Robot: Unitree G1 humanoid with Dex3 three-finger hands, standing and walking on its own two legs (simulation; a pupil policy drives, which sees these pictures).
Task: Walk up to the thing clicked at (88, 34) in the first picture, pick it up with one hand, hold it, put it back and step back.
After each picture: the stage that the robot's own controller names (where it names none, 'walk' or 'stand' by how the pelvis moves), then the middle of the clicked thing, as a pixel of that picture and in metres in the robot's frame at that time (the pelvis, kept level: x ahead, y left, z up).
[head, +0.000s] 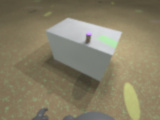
stand; (88, 37) +0.98 +0.05 -0.08
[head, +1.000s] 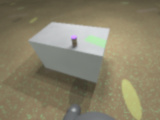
walk; (74, 41) +0.84 +0.25 -0.06
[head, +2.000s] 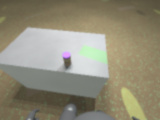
stand; (67, 59) +0.49 +0.22 -0.03
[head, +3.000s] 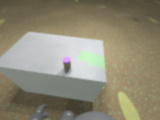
stand; (67, 63) +0.49 +0.21 -0.07
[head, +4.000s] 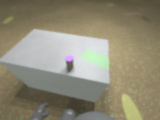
stand; (69, 62) +0.49 +0.19 -0.06
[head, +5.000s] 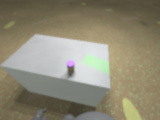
stand; (70, 67) +0.47 +0.18 -0.08
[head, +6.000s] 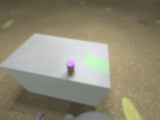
stand; (70, 67) +0.47 +0.17 -0.08
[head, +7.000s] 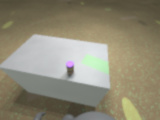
stand; (70, 67) +0.47 +0.18 -0.08
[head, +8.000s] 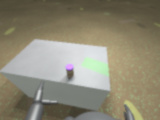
rise first; (70, 70) +0.45 +0.20 -0.07
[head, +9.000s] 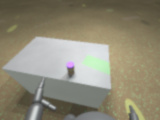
go down; (70, 68) +0.46 +0.20 -0.07
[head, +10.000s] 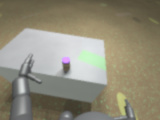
go down; (66, 64) +0.47 +0.18 -0.05
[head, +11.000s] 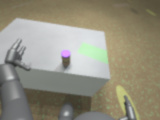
go down; (66, 58) +0.48 +0.17 -0.01
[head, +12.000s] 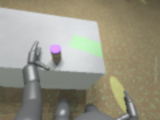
close in; (56, 53) +0.47 +0.20 +0.01
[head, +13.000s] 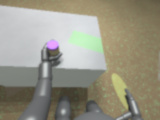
close; (54, 50) +0.48 +0.20 +0.03
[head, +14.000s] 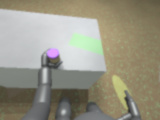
lift; (54, 58) +0.43 +0.20 +0.03
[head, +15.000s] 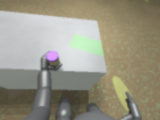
lift; (54, 60) +0.41 +0.20 +0.03
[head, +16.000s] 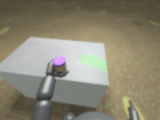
lift; (60, 67) +0.32 +0.18 +0.14
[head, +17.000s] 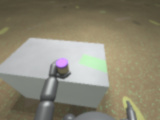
hold; (63, 68) +0.32 +0.17 +0.13
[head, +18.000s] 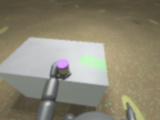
hold; (64, 69) +0.33 +0.17 +0.11
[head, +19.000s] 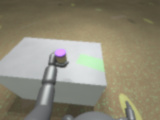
crouch; (61, 58) +0.40 +0.19 +0.13
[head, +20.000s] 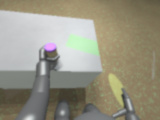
lower; (52, 52) +0.47 +0.20 +0.02
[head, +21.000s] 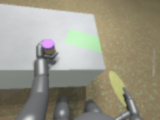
lower; (50, 49) +0.48 +0.21 +0.03
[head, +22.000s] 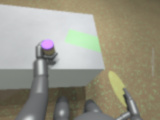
lower; (49, 49) +0.48 +0.21 +0.04
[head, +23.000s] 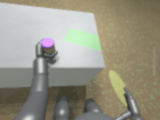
lower; (49, 48) +0.49 +0.21 +0.04
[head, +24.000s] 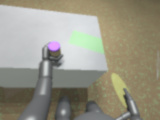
draw back; (55, 51) +0.47 +0.19 +0.04
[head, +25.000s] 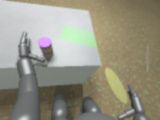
rise; (46, 48) +0.48 +0.21 +0.04
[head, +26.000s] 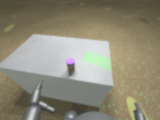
sink last; (71, 65) +0.46 +0.18 -0.02
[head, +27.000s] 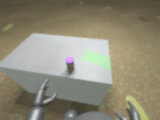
stand; (70, 64) +0.47 +0.19 -0.02
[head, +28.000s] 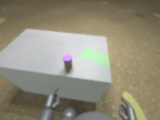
stand; (68, 62) +0.46 +0.19 -0.01
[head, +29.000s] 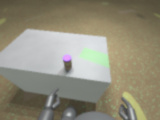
stand; (67, 62) +0.46 +0.19 -0.01
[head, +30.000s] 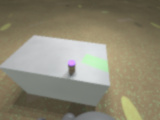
stand; (71, 66) +0.48 +0.17 -0.07
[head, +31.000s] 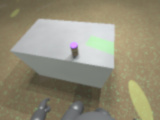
walk; (74, 49) +0.58 +0.18 -0.05
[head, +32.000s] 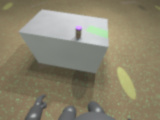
walk; (78, 32) +0.88 +0.15 -0.06
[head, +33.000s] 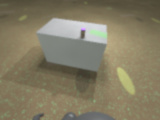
walk; (82, 32) +1.10 +0.17 -0.06
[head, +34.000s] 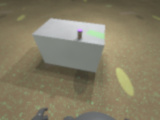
stand; (79, 33) +1.05 +0.19 -0.08
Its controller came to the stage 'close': yes
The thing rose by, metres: 0.21
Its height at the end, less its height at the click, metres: +0.00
